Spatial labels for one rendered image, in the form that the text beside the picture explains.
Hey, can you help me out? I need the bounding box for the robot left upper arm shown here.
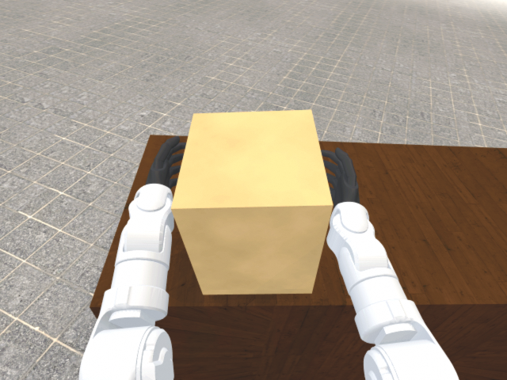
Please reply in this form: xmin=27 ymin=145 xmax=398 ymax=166
xmin=80 ymin=325 xmax=174 ymax=380

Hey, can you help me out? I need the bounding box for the robot right forearm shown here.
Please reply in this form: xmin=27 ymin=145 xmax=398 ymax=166
xmin=326 ymin=202 xmax=459 ymax=380

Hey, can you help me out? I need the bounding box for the robot left hand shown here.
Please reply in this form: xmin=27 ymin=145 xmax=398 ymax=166
xmin=145 ymin=136 xmax=186 ymax=189

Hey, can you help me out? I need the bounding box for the robot right hand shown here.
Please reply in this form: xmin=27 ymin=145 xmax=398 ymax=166
xmin=321 ymin=147 xmax=360 ymax=208

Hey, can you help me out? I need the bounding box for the robot right upper arm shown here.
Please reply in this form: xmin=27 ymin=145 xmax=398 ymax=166
xmin=364 ymin=340 xmax=457 ymax=380

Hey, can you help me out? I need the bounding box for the robot left forearm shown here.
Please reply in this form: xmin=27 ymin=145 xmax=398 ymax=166
xmin=79 ymin=184 xmax=174 ymax=380

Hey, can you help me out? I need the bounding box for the carton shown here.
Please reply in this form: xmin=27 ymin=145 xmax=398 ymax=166
xmin=171 ymin=110 xmax=333 ymax=295

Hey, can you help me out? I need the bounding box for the pedestal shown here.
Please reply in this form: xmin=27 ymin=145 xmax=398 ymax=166
xmin=90 ymin=135 xmax=507 ymax=380

